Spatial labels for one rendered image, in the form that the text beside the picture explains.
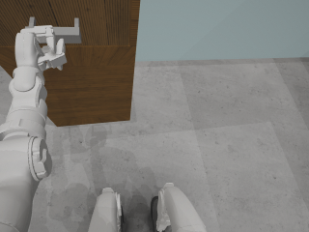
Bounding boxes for drawer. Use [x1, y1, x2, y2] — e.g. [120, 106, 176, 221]
[0, 0, 130, 46]

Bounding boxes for cabinet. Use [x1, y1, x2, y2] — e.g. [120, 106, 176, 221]
[0, 0, 141, 127]

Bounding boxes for handle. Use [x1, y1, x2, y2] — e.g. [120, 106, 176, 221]
[25, 16, 82, 44]

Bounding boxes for robot left upper arm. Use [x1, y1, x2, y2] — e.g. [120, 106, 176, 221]
[0, 136, 52, 232]

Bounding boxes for left robot forearm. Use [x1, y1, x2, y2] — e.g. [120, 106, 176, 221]
[0, 66, 48, 141]

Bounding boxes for right robot foot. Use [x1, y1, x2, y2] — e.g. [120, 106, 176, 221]
[151, 196, 166, 232]

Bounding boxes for robot right shin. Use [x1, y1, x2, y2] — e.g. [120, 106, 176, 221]
[156, 183, 174, 231]

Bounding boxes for robot left hand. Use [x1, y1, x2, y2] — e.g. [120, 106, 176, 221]
[14, 25, 68, 74]

